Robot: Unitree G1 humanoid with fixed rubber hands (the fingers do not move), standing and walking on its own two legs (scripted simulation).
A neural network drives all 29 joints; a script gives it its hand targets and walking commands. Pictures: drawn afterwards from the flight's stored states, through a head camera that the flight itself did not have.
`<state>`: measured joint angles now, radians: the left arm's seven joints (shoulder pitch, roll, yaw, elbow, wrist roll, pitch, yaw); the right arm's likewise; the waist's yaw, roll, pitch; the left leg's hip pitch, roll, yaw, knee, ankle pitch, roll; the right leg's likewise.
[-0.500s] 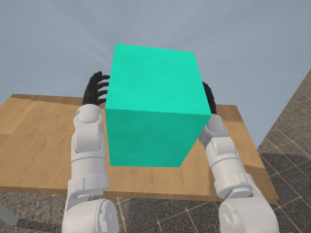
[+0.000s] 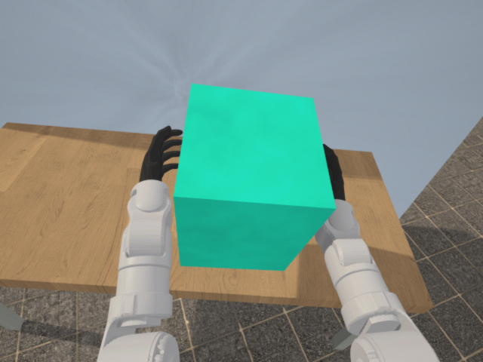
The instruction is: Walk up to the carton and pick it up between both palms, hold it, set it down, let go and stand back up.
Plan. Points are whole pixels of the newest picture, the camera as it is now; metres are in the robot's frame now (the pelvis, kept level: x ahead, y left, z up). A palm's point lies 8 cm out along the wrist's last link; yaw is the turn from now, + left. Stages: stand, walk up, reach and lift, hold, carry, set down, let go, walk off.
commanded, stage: set down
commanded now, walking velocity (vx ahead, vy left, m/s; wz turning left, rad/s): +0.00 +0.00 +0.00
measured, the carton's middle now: (242, 187) +0.38 +0.00 +0.09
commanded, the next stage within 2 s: none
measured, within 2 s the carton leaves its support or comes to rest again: neither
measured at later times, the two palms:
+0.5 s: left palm (162, 185) +0.38 +0.14 +0.10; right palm (327, 202) +0.35 -0.15 +0.08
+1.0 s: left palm (167, 199) +0.39 +0.14 +0.05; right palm (321, 212) +0.36 -0.15 +0.04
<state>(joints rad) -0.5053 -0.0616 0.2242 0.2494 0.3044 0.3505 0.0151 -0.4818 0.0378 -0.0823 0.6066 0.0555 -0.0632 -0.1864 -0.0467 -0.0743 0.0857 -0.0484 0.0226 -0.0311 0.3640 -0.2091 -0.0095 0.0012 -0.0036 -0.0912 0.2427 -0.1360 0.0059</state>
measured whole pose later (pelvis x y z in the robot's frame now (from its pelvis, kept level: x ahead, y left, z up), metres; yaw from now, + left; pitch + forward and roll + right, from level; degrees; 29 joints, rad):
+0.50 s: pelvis +0.00 +0.00 +0.00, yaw -1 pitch -2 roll -1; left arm -0.54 -0.07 0.27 0.50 0.30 0.19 0.03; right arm -0.50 0.07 -0.20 0.75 -0.06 -0.15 -0.16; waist -0.02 -0.05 0.04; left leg -0.11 0.03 -0.02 0.35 -0.20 -0.01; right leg -0.07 0.00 -0.08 0.23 -0.12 0.00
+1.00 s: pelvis +0.01 +0.00 +0.00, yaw -1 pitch +4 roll -1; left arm -0.60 -0.05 0.38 0.86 0.34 -0.13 0.03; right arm -0.56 0.12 -0.45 1.00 -0.30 -0.38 -0.13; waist 0.00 -0.02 -0.01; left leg -0.21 0.03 -0.01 0.32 -0.18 -0.02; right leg -0.17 0.00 -0.08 0.21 -0.10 0.00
